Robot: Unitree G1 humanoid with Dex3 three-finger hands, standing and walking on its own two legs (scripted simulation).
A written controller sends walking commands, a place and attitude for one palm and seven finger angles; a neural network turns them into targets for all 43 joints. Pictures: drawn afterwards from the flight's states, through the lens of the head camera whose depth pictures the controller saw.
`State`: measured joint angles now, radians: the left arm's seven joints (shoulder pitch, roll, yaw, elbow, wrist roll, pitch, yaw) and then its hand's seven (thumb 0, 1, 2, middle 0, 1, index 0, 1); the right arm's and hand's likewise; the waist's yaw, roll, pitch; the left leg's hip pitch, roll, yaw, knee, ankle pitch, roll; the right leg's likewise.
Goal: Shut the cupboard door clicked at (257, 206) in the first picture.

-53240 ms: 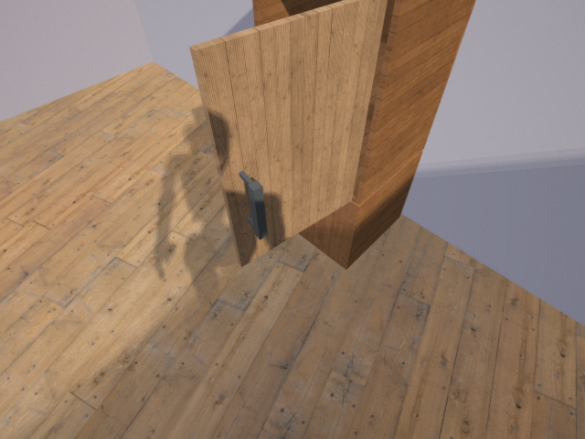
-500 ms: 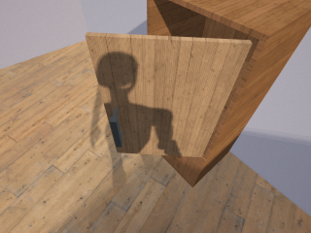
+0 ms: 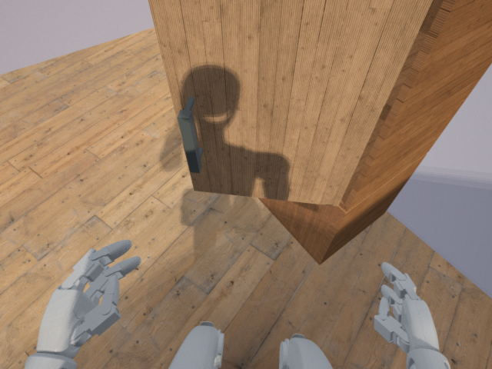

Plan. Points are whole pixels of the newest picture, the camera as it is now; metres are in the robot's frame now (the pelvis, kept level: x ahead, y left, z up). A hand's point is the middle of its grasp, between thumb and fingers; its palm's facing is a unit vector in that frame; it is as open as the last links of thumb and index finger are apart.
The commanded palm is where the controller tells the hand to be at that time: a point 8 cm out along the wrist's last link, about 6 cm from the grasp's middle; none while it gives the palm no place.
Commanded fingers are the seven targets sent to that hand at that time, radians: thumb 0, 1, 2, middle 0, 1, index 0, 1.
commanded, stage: raise the hand and make a fist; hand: left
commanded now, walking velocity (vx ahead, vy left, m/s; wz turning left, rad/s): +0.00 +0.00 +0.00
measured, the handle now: (193, 136) +0.56 +0.17 +0.02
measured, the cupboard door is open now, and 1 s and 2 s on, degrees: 46 46 46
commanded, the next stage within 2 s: bring the fist close to the handle in 1.52 s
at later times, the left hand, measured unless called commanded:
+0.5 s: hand (102, 286) +0.22 +0.23 +0.04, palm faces -0.02 -1.00 -0.01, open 3.9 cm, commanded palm +0.20 +0.28 +0.04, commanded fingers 0.00 0.90 0.90 -1.02 -1.20 -1.02 -1.20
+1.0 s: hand (101, 282) +0.23 +0.24 +0.04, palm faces -0.03 -1.00 -0.02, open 3.1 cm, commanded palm +0.21 +0.29 +0.04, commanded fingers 0.00 0.90 0.90 -1.30 -1.50 -1.30 -1.50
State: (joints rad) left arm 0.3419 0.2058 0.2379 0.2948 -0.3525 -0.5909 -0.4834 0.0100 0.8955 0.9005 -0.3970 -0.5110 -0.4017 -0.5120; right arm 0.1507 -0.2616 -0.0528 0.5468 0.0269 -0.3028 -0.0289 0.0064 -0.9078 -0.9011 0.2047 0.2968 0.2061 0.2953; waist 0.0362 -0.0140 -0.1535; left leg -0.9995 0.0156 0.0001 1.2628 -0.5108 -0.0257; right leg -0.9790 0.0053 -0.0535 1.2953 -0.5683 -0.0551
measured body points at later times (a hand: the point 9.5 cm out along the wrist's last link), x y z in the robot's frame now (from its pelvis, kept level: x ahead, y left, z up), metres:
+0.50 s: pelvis +0.00 +0.04 +0.00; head +0.08 +0.06 +0.44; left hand +0.22 +0.29 +0.04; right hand +0.17 -0.20 -0.08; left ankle +0.06 +0.14 -0.62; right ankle +0.04 -0.08 -0.62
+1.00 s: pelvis +0.01 +0.05 +0.00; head +0.08 +0.07 +0.44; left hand +0.22 +0.29 +0.04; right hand +0.22 -0.17 -0.07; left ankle +0.06 +0.14 -0.62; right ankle +0.04 -0.08 -0.62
